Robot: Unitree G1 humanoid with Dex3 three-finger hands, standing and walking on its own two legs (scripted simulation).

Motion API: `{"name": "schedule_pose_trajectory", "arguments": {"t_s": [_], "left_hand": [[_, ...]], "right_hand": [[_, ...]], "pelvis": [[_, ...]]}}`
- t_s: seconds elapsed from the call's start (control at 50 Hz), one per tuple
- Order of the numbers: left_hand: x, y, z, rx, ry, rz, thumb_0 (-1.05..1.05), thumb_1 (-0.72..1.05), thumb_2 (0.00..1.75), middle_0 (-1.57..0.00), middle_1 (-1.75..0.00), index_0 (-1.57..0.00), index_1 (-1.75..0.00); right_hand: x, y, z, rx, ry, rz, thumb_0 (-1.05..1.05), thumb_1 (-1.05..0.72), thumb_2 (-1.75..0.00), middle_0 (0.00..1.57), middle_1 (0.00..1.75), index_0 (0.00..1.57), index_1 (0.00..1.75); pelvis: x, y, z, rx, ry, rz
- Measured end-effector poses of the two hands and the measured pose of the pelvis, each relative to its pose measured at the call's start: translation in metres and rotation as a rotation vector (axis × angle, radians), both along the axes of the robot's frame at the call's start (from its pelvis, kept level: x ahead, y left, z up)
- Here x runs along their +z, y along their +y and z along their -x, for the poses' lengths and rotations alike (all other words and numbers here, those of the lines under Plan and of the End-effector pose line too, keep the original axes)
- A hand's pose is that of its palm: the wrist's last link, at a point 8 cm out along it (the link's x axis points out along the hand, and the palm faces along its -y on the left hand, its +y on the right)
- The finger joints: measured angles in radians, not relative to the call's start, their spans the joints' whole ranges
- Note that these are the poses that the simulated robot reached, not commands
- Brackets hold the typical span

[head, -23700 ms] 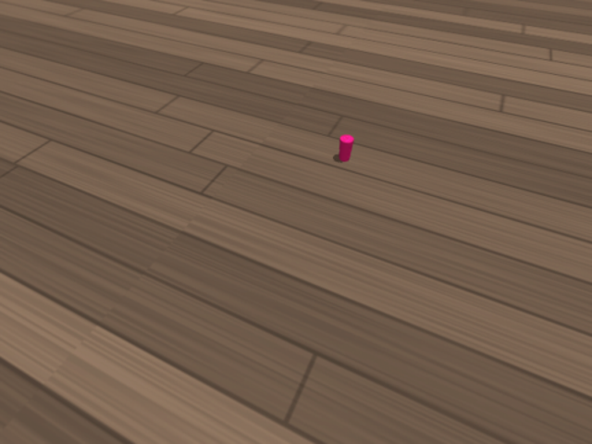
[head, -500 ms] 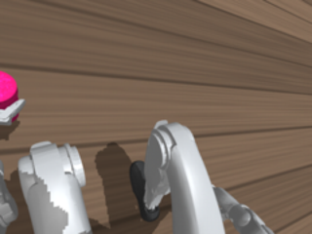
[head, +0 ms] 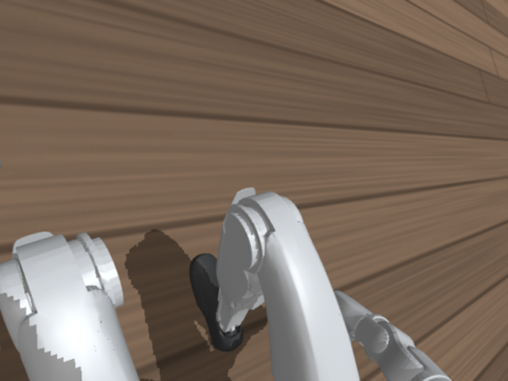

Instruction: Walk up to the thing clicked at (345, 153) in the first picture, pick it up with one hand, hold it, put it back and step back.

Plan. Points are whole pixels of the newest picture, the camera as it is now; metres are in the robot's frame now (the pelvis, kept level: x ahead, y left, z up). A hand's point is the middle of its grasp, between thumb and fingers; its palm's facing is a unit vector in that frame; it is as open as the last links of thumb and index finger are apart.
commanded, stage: lower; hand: left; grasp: from the side
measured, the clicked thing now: out of the picture +0.44 +0.27 -0.19
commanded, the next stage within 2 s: loosen in 0.38 s
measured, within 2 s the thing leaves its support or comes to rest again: rests again in 1.02 s
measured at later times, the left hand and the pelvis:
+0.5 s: hand out of the picture +0.44 +0.27 -0.18, palm faces +0.32 -0.95 +0.00, open 10.4 cm; pelvis +0.00 +0.01 +0.00, yaw -2 degrees
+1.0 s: hand out of the picture +0.44 +0.27 -0.17, palm faces +0.33 -0.94 +0.02, open 14.2 cm; pelvis -0.01 +0.01 +0.00, yaw -2 degrees
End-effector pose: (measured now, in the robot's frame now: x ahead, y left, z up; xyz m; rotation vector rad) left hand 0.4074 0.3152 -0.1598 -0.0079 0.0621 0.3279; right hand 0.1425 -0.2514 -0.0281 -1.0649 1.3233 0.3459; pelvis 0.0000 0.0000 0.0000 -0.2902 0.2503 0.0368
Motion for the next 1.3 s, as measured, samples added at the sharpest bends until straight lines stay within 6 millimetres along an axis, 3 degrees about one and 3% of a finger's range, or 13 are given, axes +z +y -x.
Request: {"name": "schedule_pose_trajectory", "arguments": {"t_s": [0.54, 0.72, 0.92, 1.16, 1.24, 1.3], "left_hand": [[-0.019, -0.003, 0.003, -0.010, 0.002, 0.003, 0.04, -0.38, 1.08, -0.80, -1.02, -0.67, -0.99], [-0.016, -0.001, 0.005, 0.020, -0.030, 0.017, 0.02, -0.26, 0.84, -0.80, -0.87, -0.71, -0.84], [-0.010, -0.002, 0.000, 0.001, -0.031, 0.012, 0.00, -0.34, 0.40, -0.59, -0.50, -0.57, -0.50], [-0.015, 0.000, 0.003, 0.018, -0.046, 0.030, -0.01, -0.47, 0.15, -0.25, -0.17, -0.24, -0.17], [-0.007, 0.015, 0.003, 0.038, -0.086, 0.005, -0.01, -0.49, 0.11, -0.16, -0.09, -0.15, -0.10], [0.012, 0.035, 0.005, 0.062, -0.133, -0.035, -0.01, -0.51, 0.10, -0.12, -0.06, -0.11, -0.06]], "right_hand": [[0.012, 0.011, -0.004, 0.062, 0.009, 0.047, -0.01, -0.91, -0.91, 0.20, 0.30, 0.20, 0.30], [0.013, 0.013, -0.002, 0.074, 0.014, 0.048, -0.01, -0.92, -0.90, 0.20, 0.30, 0.21, 0.30], [0.015, 0.014, -0.002, 0.069, -0.009, 0.043, -0.01, -0.93, -0.90, 0.20, 0.30, 0.21, 0.30], [0.019, 0.019, 0.002, 0.071, 0.003, 0.056, 0.00, -0.92, -0.90, 0.21, 0.30, 0.21, 0.31], [0.021, 0.019, 0.002, 0.061, 0.002, 0.067, -0.01, -0.91, -0.90, 0.21, 0.30, 0.21, 0.30], [0.021, 0.018, 0.001, 0.041, -0.005, 0.063, 0.00, -0.91, -0.91, 0.21, 0.30, 0.21, 0.30]], "pelvis": [[0.000, 0.006, 0.003, -0.019, -0.033, 0.038], [0.000, 0.006, 0.004, -0.020, -0.041, 0.041], [0.000, 0.008, 0.006, -0.026, -0.045, 0.046], [0.001, 0.010, 0.006, -0.029, -0.047, 0.054], [0.002, 0.010, 0.006, -0.027, -0.048, 0.054], [0.005, 0.008, 0.005, -0.023, -0.037, 0.048]]}}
